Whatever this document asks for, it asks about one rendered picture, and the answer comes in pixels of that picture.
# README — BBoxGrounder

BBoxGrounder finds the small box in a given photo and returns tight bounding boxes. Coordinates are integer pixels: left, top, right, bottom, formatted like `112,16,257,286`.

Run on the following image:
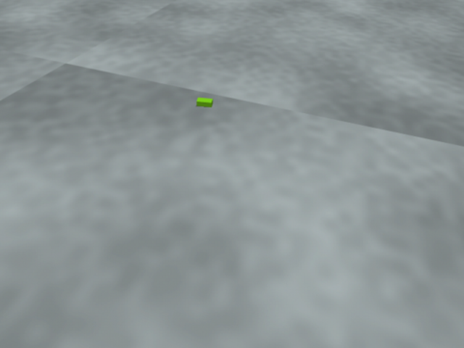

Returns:
196,97,213,107

